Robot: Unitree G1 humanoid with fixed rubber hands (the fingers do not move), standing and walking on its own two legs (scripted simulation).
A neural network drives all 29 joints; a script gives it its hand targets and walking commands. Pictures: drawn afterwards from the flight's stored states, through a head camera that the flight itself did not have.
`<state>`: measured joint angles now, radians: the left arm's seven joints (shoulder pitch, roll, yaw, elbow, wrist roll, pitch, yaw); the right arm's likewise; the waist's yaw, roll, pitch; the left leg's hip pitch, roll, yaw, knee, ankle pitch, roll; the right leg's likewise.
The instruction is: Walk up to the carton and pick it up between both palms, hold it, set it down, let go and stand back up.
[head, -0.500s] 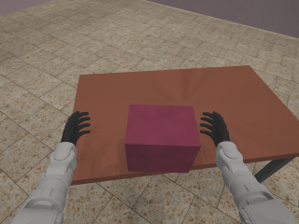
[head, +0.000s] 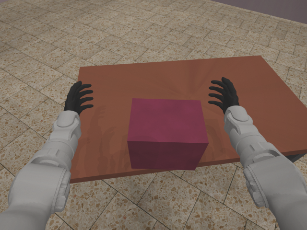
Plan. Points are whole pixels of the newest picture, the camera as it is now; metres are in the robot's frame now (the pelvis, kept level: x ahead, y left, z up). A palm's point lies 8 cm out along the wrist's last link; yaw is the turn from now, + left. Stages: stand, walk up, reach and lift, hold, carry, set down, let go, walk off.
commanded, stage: reach and lift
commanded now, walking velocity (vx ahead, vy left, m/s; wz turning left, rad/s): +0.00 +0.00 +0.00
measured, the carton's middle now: (164, 135) +0.44 -0.03 -0.07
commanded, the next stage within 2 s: none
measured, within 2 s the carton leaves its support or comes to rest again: neither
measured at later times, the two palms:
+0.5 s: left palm (88, 135) +0.41 +0.21 -0.03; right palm (215, 133) +0.42 -0.19 -0.03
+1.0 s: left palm (101, 137) +0.41 +0.17 -0.04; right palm (205, 132) +0.42 -0.16 -0.03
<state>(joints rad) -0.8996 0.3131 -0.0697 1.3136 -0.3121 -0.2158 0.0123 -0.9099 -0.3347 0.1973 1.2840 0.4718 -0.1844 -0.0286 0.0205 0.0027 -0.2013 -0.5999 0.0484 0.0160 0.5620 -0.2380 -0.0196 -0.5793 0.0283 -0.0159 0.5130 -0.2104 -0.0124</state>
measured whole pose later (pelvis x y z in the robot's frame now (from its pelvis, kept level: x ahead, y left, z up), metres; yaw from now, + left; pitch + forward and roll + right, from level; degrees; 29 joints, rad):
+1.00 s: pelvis -0.02 +0.00 -0.05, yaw +1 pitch +29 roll +0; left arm -0.91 0.17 0.05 1.47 -0.20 -0.54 0.03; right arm -0.93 -0.16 0.05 1.39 0.28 -0.46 -0.10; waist -0.01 0.01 -0.28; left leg -1.05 0.03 -0.01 0.90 -0.35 -0.02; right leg -1.04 0.01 -0.03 0.89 -0.34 -0.02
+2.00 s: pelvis +0.00 +0.01 -0.03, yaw +1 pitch +21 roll -1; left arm -0.81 0.09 0.34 1.51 0.07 -0.67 0.09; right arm -0.79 -0.02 -0.47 1.32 -0.28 -0.53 -0.10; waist -0.03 0.04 -0.17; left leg -0.82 0.02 -0.02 0.77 -0.32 -0.01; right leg -0.80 0.00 -0.04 0.74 -0.31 0.00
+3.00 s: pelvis -0.01 +0.01 -0.02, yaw +0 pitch +24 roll -2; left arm -0.79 0.06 0.31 1.50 0.04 -0.72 0.09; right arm -0.77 -0.06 -0.47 1.41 -0.31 -0.67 -0.14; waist 0.00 0.00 -0.20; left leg -0.83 0.04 0.01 0.67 -0.26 0.00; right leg -0.80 0.02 -0.03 0.60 -0.22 0.00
